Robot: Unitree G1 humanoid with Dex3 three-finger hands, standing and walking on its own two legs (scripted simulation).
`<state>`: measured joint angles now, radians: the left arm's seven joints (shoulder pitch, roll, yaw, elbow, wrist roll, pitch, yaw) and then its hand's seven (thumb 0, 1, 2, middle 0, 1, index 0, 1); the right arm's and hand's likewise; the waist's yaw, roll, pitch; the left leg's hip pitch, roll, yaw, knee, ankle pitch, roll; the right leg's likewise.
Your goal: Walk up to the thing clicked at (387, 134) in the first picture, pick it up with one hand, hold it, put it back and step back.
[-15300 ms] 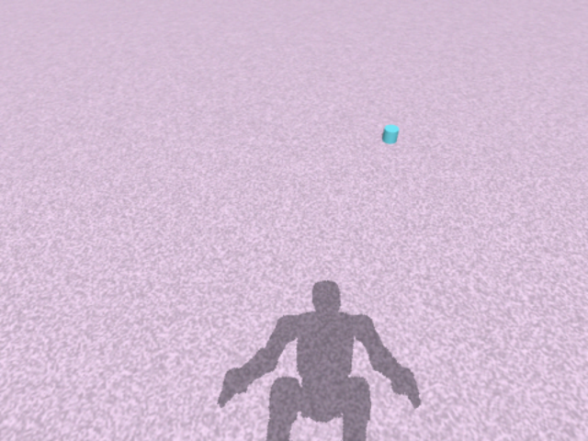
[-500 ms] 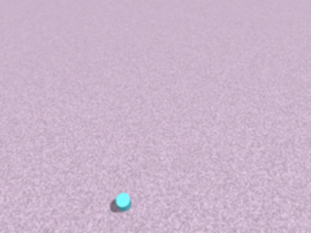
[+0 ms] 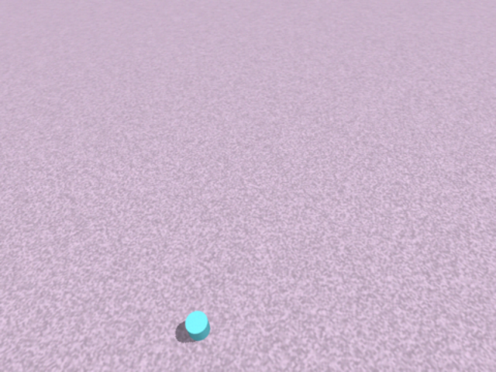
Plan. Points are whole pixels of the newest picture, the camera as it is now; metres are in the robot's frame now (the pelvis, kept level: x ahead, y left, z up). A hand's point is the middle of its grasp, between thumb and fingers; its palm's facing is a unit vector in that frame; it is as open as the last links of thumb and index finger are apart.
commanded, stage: walk up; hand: left
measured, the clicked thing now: (197, 325) +0.48 +0.25 -0.74
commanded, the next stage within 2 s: none
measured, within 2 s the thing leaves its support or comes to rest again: neither
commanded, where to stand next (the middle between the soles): +0.14 +0.01 m, yaw -1 degrees
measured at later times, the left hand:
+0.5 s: hand out of the picture +0.15 +0.29 -0.17, palm faces -0.04 -0.94 -0.35, open 7.3 cm
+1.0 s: hand (123, 354) +0.23 +0.28 -0.17, palm faces -0.01 -0.95 -0.31, open 7.3 cm
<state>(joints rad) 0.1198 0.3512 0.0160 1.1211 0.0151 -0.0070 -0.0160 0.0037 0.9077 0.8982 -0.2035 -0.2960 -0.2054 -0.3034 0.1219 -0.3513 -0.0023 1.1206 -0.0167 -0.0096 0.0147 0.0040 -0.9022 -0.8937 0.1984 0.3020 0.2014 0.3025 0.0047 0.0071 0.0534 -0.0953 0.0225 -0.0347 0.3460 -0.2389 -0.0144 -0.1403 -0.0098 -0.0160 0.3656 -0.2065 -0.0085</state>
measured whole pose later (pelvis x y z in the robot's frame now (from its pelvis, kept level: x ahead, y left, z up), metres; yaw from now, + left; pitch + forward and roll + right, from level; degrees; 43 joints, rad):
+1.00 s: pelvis +0.09 +0.03 -0.02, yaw +1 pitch -2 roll -1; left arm 0.03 0.39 0.06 0.93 0.00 0.08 -0.01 0.00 0.91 0.90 -0.20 -0.30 -0.21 -0.30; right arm 0.20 -0.36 -0.04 0.98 -0.03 -0.01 -0.02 0.00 -0.90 -0.89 0.20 0.30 0.20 0.30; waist -0.03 -0.05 0.14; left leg -0.22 0.01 -0.04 0.57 -0.31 0.00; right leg -0.39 0.04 0.07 0.88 -0.48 -0.03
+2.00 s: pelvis +0.07 +0.01 +0.00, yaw -1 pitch -2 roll +0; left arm 0.11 0.35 0.02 1.15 0.01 0.00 -0.01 0.00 0.91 0.90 -0.20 -0.30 -0.20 -0.30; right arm 0.11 -0.35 0.00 1.12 -0.01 -0.01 0.01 0.01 -0.90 -0.89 0.20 0.30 0.20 0.30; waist 0.00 0.00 0.06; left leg -0.13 0.02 -0.03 0.33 -0.16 -0.03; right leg -0.11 -0.02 0.03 0.34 -0.19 0.02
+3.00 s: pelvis +0.08 +0.01 +0.00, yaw -1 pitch -2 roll +0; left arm 0.11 0.36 0.00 1.12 0.01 -0.01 0.00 0.00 0.91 0.90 -0.20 -0.30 -0.21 -0.30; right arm 0.10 -0.35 0.00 1.12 -0.01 0.00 0.01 0.00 -0.90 -0.89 0.20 0.30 0.20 0.30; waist 0.00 0.00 0.06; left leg -0.11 0.02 -0.03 0.32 -0.17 -0.03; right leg -0.09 -0.01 0.03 0.33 -0.20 0.02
